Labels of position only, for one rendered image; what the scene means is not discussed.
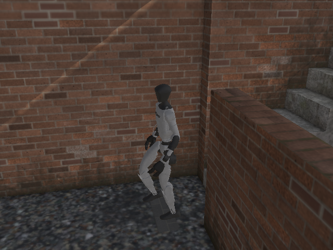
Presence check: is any robot torso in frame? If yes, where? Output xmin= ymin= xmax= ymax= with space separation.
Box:
xmin=155 ymin=104 xmax=175 ymax=155

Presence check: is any left robot upper arm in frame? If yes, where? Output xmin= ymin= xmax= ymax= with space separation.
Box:
xmin=164 ymin=110 xmax=180 ymax=141

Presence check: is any robot right hand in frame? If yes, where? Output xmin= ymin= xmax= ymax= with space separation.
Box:
xmin=145 ymin=135 xmax=156 ymax=150

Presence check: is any right robot forearm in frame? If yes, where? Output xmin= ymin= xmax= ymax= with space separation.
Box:
xmin=152 ymin=127 xmax=159 ymax=138

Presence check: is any robot left hand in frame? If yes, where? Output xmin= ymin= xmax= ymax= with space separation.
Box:
xmin=148 ymin=161 xmax=165 ymax=177

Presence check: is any left robot forearm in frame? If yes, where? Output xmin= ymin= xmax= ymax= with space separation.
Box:
xmin=160 ymin=135 xmax=180 ymax=164

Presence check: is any robot head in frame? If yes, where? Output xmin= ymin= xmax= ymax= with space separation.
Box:
xmin=155 ymin=84 xmax=172 ymax=110

